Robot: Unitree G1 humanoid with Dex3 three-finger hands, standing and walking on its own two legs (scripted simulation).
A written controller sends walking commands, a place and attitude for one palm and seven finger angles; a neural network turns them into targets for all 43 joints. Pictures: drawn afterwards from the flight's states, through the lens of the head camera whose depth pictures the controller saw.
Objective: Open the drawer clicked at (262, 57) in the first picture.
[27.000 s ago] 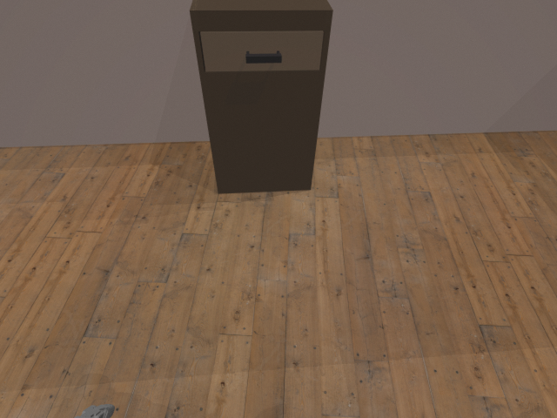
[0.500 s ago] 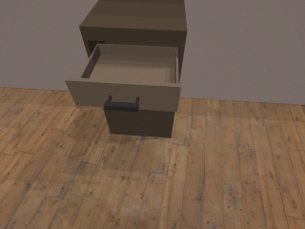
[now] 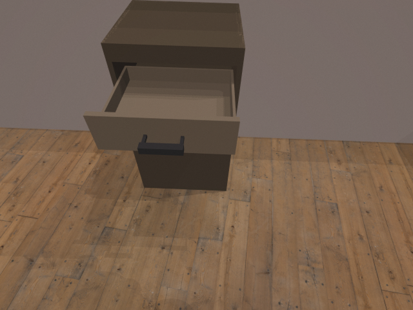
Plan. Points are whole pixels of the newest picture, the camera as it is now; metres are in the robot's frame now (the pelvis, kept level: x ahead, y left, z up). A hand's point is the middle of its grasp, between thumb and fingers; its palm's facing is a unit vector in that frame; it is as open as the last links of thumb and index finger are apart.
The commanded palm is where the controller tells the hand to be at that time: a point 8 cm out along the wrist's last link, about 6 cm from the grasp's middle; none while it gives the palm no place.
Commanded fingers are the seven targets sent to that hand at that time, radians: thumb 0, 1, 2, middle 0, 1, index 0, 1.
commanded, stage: let the arm hang, fingers relaxed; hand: left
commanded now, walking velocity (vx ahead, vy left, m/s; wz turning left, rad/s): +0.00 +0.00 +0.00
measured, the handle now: (162, 143) +0.56 +0.16 -0.05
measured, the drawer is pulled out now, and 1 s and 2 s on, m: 0.30 0.30 0.30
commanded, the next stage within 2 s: look to check the result in 0.04 s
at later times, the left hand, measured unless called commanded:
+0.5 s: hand out of the picture -0.01 +0.17 -0.18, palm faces +0.04 -0.98 -0.17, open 7.4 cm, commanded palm none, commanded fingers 0.00 0.90 0.90 -0.20 -0.30 -0.20 -0.30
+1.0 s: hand out of the picture +0.02 +0.17 -0.17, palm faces +0.02 -0.98 -0.19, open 7.4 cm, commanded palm none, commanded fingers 0.00 0.90 0.90 -0.20 -0.30 -0.20 -0.30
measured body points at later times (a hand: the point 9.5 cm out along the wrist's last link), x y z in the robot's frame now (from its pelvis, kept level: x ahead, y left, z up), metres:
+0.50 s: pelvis +0.01 +0.01 +0.00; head +0.02 +0.00 +0.45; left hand -0.01 +0.22 -0.16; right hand -0.01 -0.20 -0.16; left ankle +0.03 +0.11 -0.74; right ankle +0.02 -0.09 -0.74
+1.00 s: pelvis +0.02 +0.00 +0.00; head +0.04 -0.01 +0.45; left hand +0.02 +0.22 -0.16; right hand +0.00 -0.21 -0.16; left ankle +0.03 +0.11 -0.74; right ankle +0.02 -0.09 -0.74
